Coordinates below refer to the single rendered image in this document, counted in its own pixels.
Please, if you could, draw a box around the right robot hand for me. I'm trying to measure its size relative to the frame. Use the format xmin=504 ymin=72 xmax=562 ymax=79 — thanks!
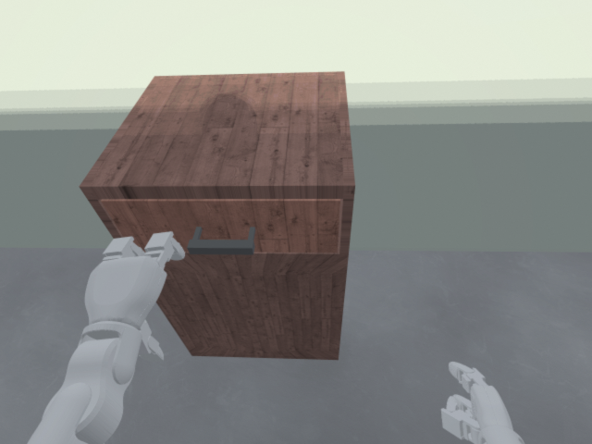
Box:
xmin=441 ymin=362 xmax=513 ymax=444

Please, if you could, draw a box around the cabinet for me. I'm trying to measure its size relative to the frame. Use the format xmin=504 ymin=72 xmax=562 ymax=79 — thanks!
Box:
xmin=79 ymin=71 xmax=355 ymax=360

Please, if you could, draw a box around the handle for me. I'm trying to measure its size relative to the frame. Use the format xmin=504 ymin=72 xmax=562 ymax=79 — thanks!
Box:
xmin=187 ymin=227 xmax=255 ymax=255

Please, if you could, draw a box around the robot left forearm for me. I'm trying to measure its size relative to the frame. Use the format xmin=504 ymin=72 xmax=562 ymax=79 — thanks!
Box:
xmin=27 ymin=321 xmax=142 ymax=444

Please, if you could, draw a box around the drawer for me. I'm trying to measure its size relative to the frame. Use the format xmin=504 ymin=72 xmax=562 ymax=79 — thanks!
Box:
xmin=101 ymin=199 xmax=340 ymax=253

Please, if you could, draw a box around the left robot hand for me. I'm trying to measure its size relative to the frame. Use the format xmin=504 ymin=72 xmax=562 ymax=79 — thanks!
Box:
xmin=85 ymin=231 xmax=185 ymax=363

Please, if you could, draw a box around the robot right forearm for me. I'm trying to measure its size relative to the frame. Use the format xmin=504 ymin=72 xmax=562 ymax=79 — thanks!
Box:
xmin=478 ymin=425 xmax=524 ymax=444

